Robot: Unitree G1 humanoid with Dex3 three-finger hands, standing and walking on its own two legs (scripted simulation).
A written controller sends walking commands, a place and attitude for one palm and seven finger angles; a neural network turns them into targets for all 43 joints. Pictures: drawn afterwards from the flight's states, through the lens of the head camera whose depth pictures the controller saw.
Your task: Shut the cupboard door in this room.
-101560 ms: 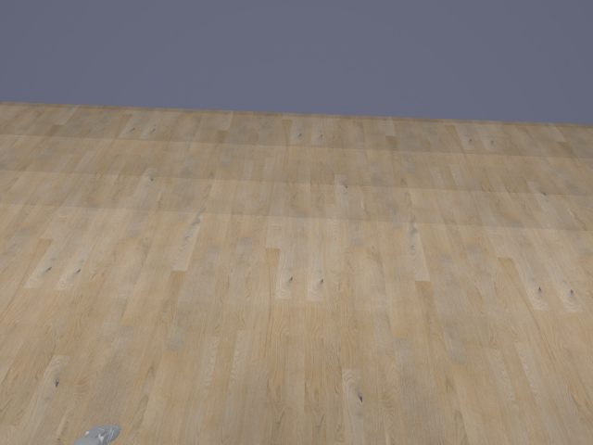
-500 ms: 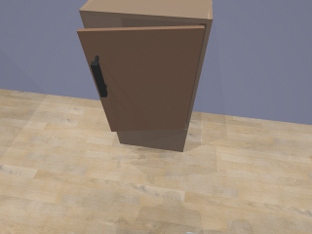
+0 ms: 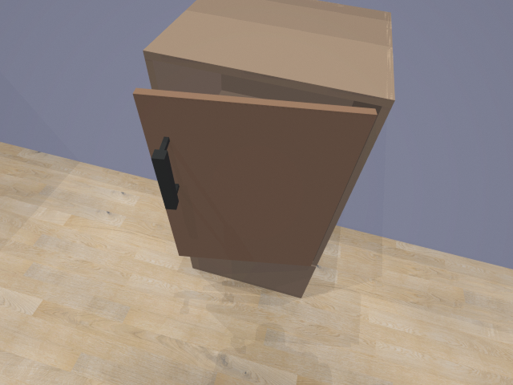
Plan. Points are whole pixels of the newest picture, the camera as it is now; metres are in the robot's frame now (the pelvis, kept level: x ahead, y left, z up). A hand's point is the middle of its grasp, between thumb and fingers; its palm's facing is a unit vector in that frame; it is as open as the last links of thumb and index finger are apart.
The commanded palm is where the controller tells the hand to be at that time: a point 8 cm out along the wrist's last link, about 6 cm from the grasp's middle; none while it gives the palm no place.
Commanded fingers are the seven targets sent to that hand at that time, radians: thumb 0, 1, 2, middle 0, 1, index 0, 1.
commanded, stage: come to a stop and stand still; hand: left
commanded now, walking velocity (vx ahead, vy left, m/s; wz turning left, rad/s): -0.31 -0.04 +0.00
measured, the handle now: (168, 174) +0.49 +0.23 -0.02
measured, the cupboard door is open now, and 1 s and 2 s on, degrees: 12 12 12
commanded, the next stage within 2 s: look again from close up in 1.14 s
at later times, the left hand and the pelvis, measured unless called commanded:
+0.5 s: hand out of the picture +0.10 +0.20 -0.18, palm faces +0.05 -0.97 -0.23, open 7.3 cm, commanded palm none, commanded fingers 0.00 0.90 0.90 -0.20 -0.30 -0.20 -0.30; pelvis +0.03 +0.00 +0.00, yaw +0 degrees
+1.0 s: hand out of the picture +0.00 +0.14 -0.17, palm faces +0.04 -0.99 -0.16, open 7.3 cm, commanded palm none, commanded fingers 0.00 0.90 0.90 -0.20 -0.30 -0.20 -0.30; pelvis +0.00 -0.03 +0.01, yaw +0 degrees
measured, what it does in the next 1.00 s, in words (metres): steps on the spot: right foot, then right foot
